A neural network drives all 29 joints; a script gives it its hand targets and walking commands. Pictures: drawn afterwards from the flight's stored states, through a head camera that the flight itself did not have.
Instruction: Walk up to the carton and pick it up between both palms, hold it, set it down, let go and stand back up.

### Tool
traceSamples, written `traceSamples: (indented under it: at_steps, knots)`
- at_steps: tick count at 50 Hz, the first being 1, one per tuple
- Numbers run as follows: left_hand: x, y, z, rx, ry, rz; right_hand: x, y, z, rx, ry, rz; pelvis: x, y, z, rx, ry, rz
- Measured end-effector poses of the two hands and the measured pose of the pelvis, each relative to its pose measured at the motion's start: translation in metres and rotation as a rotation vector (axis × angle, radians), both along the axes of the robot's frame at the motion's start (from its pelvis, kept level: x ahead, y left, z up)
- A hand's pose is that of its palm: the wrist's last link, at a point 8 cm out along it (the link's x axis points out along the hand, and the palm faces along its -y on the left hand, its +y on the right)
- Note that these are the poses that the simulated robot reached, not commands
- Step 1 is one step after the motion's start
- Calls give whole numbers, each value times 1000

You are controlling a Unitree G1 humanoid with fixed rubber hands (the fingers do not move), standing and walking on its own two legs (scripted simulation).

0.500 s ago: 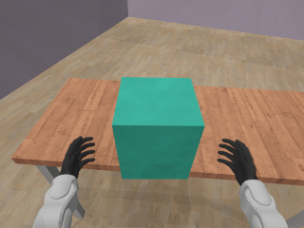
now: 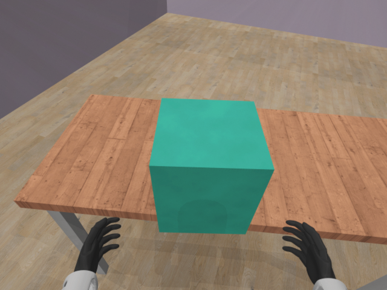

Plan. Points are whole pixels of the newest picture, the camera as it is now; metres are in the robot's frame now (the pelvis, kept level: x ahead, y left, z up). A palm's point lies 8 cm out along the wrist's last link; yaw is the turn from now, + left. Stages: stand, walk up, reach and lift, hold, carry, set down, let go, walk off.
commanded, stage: set down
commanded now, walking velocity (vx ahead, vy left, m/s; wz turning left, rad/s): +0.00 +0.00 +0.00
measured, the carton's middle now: (205, 168) +0.39 -0.01 +0.05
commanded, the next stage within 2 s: let go in 0.74 s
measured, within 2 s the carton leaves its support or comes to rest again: neither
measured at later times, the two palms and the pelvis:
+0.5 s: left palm out of the picture +0.16 +0.23 -0.06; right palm out of the picture +0.15 -0.22 -0.05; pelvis -0.01 +0.01 +0.00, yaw -1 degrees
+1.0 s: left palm out of the picture +0.14 +0.24 -0.08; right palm out of the picture +0.14 -0.22 -0.08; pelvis -0.02 +0.00 +0.00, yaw -1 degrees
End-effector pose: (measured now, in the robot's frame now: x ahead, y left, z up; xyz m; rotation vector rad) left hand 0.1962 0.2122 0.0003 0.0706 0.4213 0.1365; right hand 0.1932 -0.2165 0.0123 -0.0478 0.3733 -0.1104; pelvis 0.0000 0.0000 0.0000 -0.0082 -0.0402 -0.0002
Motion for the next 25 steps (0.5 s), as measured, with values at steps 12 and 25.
traceSamples:
  at_steps: [12, 25]
  knots:
    - [-21, 13, -28, 42, 132, -13, -20, 2, -34, -37, 111, 7, -2, 8, -1, -4, -16, -5]
    - [-38, 21, -60, 58, 292, -28, -41, -2, -66, -76, 247, 20, -11, 10, -2, -3, -34, -14]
